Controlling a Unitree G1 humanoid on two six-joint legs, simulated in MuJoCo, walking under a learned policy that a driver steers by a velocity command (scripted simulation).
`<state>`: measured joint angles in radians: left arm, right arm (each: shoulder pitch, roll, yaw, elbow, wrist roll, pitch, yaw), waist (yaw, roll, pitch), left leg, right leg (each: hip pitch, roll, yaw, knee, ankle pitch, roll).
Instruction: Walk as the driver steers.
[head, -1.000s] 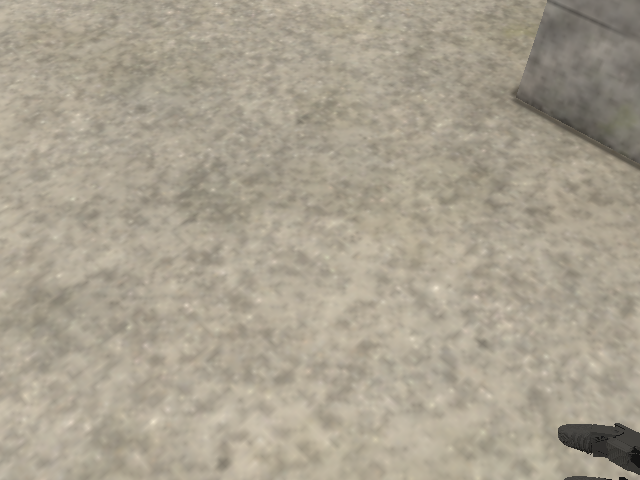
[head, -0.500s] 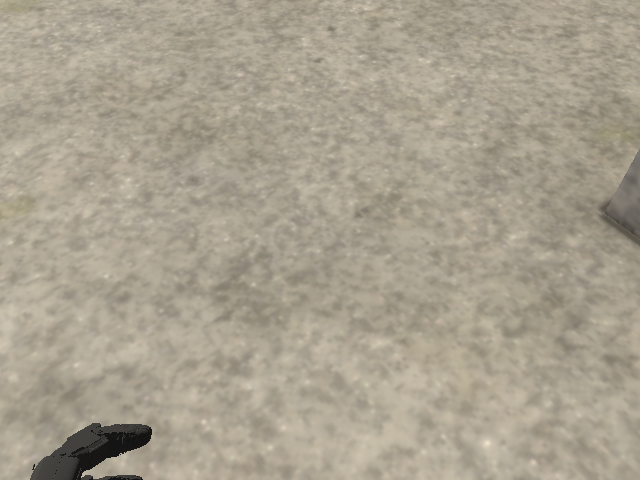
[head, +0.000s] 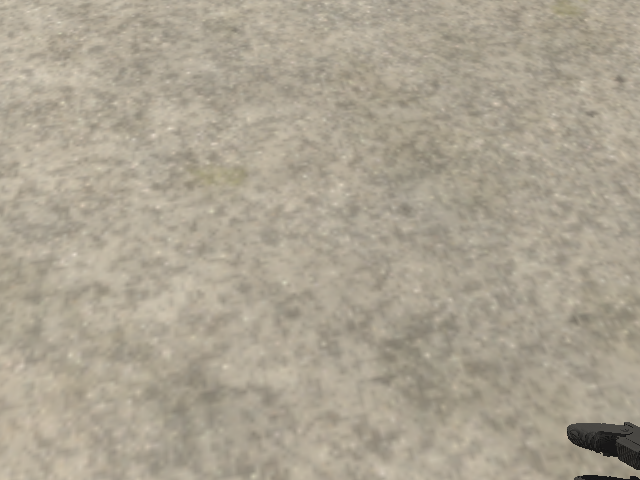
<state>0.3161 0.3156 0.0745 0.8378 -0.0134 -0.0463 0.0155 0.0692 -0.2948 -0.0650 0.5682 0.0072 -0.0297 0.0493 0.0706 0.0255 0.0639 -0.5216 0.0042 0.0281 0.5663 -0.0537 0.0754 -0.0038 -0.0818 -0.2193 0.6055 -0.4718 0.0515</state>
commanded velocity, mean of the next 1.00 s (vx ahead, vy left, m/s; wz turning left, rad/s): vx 0.23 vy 0.00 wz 0.54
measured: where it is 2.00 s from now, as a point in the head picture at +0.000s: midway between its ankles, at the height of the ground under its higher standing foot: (176, 361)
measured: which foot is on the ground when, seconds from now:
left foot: down 0.00-0.50, up 0.52-0.96, down 0.98-1.00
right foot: up 0.00-0.48, down 0.50-1.00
